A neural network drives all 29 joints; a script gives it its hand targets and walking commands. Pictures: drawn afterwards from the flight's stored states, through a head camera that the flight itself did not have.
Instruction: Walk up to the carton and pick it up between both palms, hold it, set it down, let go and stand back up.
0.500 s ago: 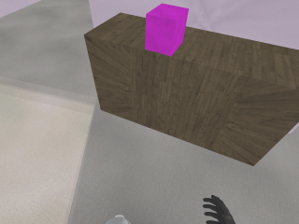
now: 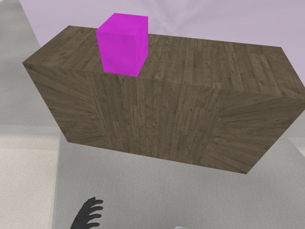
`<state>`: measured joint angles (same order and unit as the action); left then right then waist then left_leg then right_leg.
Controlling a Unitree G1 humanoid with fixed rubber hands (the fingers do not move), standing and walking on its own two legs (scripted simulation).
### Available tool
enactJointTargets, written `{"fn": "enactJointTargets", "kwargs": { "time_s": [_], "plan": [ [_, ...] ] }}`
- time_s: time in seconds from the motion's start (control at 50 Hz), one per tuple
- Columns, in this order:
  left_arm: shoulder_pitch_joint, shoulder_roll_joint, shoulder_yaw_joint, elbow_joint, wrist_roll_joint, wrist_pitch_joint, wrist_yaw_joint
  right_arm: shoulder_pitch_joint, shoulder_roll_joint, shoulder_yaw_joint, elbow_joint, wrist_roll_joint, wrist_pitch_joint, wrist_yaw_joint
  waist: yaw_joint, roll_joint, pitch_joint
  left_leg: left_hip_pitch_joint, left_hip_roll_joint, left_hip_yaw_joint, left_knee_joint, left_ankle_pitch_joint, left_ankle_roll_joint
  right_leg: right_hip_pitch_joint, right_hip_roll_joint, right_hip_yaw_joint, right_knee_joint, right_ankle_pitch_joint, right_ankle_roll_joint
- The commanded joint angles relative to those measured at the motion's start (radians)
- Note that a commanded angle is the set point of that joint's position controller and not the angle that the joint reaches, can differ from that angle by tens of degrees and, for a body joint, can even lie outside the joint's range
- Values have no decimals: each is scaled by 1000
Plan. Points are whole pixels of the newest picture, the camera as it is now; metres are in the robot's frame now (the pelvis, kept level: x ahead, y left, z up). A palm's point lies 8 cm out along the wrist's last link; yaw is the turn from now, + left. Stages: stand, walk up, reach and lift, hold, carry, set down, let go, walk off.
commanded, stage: walk up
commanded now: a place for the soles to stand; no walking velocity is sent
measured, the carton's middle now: (125, 44) +0.89 +0.08 +0.06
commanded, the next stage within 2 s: none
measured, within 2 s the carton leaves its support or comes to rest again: neither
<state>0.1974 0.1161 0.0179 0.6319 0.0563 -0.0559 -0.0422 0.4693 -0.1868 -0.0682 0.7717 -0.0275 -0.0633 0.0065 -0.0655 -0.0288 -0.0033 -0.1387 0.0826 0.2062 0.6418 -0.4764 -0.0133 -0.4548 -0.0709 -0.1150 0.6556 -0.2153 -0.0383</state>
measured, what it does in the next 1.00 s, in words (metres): walks ahead: left foot, then right foot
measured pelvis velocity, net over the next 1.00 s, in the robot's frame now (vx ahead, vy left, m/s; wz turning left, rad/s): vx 0.31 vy -0.01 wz -0.01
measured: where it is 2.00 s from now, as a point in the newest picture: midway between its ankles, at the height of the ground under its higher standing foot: (146, 211)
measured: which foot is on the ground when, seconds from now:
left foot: down 0.00-0.00, up 0.02-0.42, down 0.44-0.88, up 0.90-1.00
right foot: down 0.00-0.44, up 0.46-0.86, down 0.88-1.00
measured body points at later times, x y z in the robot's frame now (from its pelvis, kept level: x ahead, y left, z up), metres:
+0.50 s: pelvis +0.17 +0.03 +0.00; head +0.17 +0.05 +0.45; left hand +0.18 +0.28 -0.14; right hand +0.34 -0.15 -0.09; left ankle +0.24 +0.14 -0.72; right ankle +0.10 -0.09 -0.68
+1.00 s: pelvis +0.31 -0.01 +0.00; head +0.32 -0.03 +0.45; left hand +0.46 +0.18 -0.10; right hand +0.35 -0.25 -0.14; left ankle +0.25 +0.12 -0.64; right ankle +0.38 -0.10 -0.72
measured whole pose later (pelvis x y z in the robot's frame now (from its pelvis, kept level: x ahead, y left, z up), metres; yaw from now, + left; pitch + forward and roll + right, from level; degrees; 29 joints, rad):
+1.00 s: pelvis +0.31 -0.01 +0.00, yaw +0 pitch -1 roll +0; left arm 0.25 0.06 0.00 0.63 0.04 -0.05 0.02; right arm 0.37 -0.18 -0.05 0.76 -0.04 0.02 0.00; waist -0.03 0.03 0.04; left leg -0.41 0.03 0.02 1.18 -0.55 -0.02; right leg -0.40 -0.03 -0.13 0.67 -0.25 -0.06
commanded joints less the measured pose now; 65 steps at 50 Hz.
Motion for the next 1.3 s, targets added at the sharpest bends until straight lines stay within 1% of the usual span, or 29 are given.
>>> {"fn": "enactJointTargets", "kwargs": {
  "time_s": [0.0, 0.02, 0.06, 0.12, 0.18, 0.26, 0.32, 0.38, 0.4, 0.42, 0.44, 0.46, 0.56, 0.62, 0.7, 0.76, 0.82, 0.84, 0.86, 0.88, 0.92, 0.96, 1.04, 1.12, 1.16, 1.22, 1.24, 1.26, 1.28],
  "plan": [
    [333, 250, 110, -52, -3, -29, 61, -55, -56, 13, -194, -3, 13, 14, 168, -151, -162, -566, -90, -168, 671, -154, 34, 547, -401, 761, -354, -222, -220],
    [276, 219, 103, -78, -17, -29, 74, -117, -83, 7, -213, -3, 20, 9, 170, -81, -134, -654, -69, -214, 759, -94, 26, 556, -411, 769, -370, -178, -241],
    [193, 165, 83, -95, -16, -45, 89, -132, -57, 14, -186, -6, 22, 4, 133, -67, -52, -654, -19, -238, 795, -14, 14, 437, -360, 522, -332, 25, -228],
    [118, 87, 51, -63, -18, -71, 76, -91, -46, 16, -139, -16, 31, 13, 64, -62, -15, -526, 9, -242, 680, 84, -22, 246, -284, 273, -366, 99, -193],
    [131, 107, 54, -31, -16, -87, 71, -160, -18, 20, -165, -22, 33, 22, 74, -11, 3, -543, 34, -236, 538, 127, -30, 237, -289, 234, -402, 89, -212],
    [134, 137, 59, 6, -21, -80, 66, -222, 44, 44, -191, -13, 15, 37, 80, -81, 36, -433, 47, -171, 220, 208, -15, 195, -220, 96, -404, 54, -158],
    [135, 188, 69, 17, -22, -57, 48, -219, 31, 30, -218, -13, 2, 41, 77, -108, 3, -271, 11, -115, 100, 191, 19, 164, -223, 73, -374, -50, -150],
    [192, 173, 63, 29, -38, -22, 29, -119, 14, 5, -204, -30, -13, 20, 42, 30, -19, -73, -78, -43, -58, 215, 46, 126, -152, 24, -122, -64, -108],
    [216, 134, 47, 25, -35, -14, 20, -37, -10, -11, -187, -40, -23, 9, 8, 119, -57, 45, -22, -143, -83, 204, 69, 69, -90, -39, 79, -53, -67],
    [213, 66, 20, -9, -32, -11, 10, 71, -105, -45, -195, -45, -31, -7, -37, 358, -117, 168, 227, -516, -213, 101, 143, -97, 12, -88, 403, -267, 1],
    [147, 89, 23, -55, -9, 6, 7, 104, -159, -69, -213, -27, -29, -27, -60, 255, -87, 189, 375, -846, -368, 0, 238, -261, 71, 11, 559, -423, 25],
    [89, 133, 39, -75, 1, 18, 9, 61, -155, -72, -233, -12, -23, -42, -54, 154, -54, 108, 393, -860, -403, -22, 270, -294, 42, 90, 663, -382, 30],
    [126, 113, 32, -20, -15, 30, 4, -86, -36, -18, -233, -10, -52, -48, 30, 129, 41, -84, 263, -442, -402, 172, 213, -227, -28, 146, 603, -173, 70],
    [120, 86, 25, -10, -12, 36, -2, -83, -35, -17, -202, -13, -75, -41, 49, 114, 45, -131, 276, -358, -415, 261, 241, -205, -36, 113, 518, -114, 84],
    [46, 37, 11, -29, -15, 22, -12, -107, -70, -24, -168, -16, -70, -31, 54, 136, 56, -146, 205, -210, -378, 290, 197, -83, -40, 61, 197, -8, 69],
    [39, 32, 9, -46, -11, 11, -3, -108, -105, -26, -146, -9, -43, -19, 48, 179, 19, -136, 189, -172, -319, 308, 188, 56, 7, -11, 67, 1, 50],
    [150, 53, 33, -31, 5, -7, 26, -63, -78, -5, -122, 0, -4, -5, 86, 32, -12, -230, 116, -106, -93, 287, 120, 308, 41, -18, -101, 74, 18],
    [223, 117, 55, -36, 11, -21, 38, -29, -26, 18, -128, 2, 2, 2, 115, -85, -84, -287, 67, -82, 108, 221, 72, 424, -74, 124, -134, 106, -14],
    [283, 192, 76, -49, 8, -30, 49, -32, 32, 39, -149, 1, 11, 10, 139, -245, -113, -404, -46, -78, 350, -117, 17, 471, -308, 478, -255, 142, -85],
    [266, 213, 86, -51, -8, -19, 62, -46, -8, 23, -158, 4, 35, -2, 135, -162, -144, -426, -76, -161, 527, -192, 6, 437, -377, 603, -329, 78, -197],
    [192, 157, 69, -92, -27, -17, 85, -120, -25, 22, -163, -9, 51, -8, 132, -80, -84, -515, -58, -228, 661, -117, -3, 414, -352, 504, -328, 118, -203],
    [155, 118, 51, -93, -20, -28, 94, -106, -38, 18, -132, -14, 60, -12, 91, -47, -57, -470, -25, -257, 665, -43, -20, 319, -325, 371, -321, 214, -189],
    [71, 77, 26, -88, -22, -50, 91, -137, -31, 10, -130, -19, 80, -12, 56, -53, -20, -400, -35, -265, 606, 31, -45, 182, -294, 213, -344, 283, -193],
    [57, 111, 27, -70, -26, -42, 96, -183, 19, 29, -132, -9, 91, -9, 65, -65, -46, -348, -18, -228, 334, 56, -40, 196, -255, 110, -307, 284, -162],
    [16, 144, 33, -67, -28, -31, 90, -203, 38, 38, -151, -1, 81, -6, 57, -134, -49, -261, -15, -189, 187, 82, -27, 153, -242, 81, -294, 278, -140],
    [-8, 168, 33, -59, -40, 5, 71, -160, 36, 29, -145, -2, 68, -12, 28, -84, -78, -80, -58, -139, -60, 263, 10, 80, -228, 62, -195, 163, -101],
    [17, 137, 22, -46, -47, 14, 60, -155, 11, 23, -151, -12, 60, -16, 29, 9, -69, -35, -52, -179, -146, 323, 23, 52, -204, 57, -151, 81, -65],
    [46, 96, 4, -38, -51, 20, 47, -153, -27, 11, -162, -17, 46, -19, 38, 133, -106, 11, 58, -324, -189, 315, 54, 17, -165, 5, -64, -66, -8],
    [78, 54, -13, -49, -57, 29, 43, -198, -91, -7, -193, -10, 39, -24, 70, 205, -109, -82, 200, -550, -279, 260, 135, 26, -52, -33, 6, -230, 52]
  ]
}}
